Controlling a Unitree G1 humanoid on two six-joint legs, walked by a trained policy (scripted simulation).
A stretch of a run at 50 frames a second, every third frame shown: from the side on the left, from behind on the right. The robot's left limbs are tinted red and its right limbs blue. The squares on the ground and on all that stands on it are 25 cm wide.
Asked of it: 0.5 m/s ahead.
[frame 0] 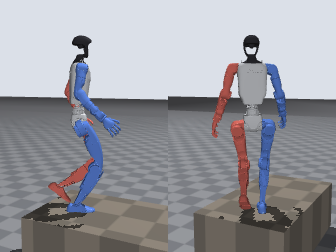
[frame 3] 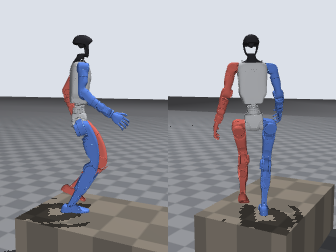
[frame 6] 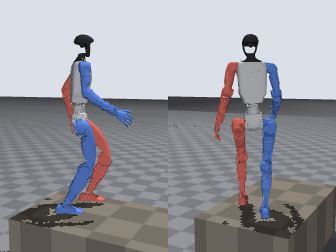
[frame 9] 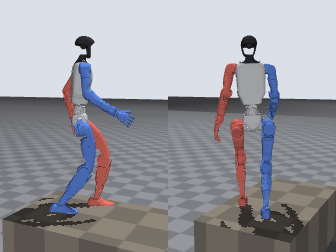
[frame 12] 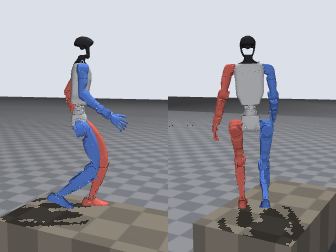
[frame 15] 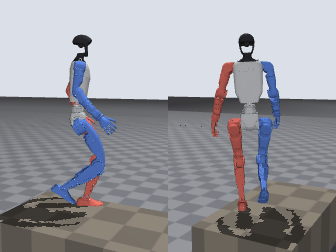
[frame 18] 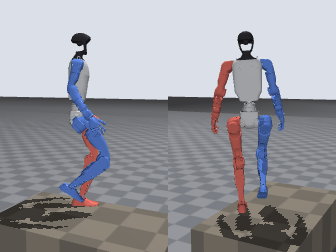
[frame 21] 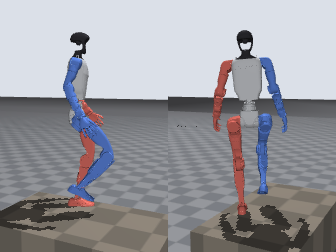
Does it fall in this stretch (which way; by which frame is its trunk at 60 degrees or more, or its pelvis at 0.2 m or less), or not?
no
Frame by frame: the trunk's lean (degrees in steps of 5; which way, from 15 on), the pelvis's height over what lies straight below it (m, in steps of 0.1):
0: 5, 0.7
3: 5, 0.7
6: 5, 0.7
9: 5, 0.7
12: 5, 0.7
15: 5, 0.7
18: 5, 0.8
21: 5, 0.8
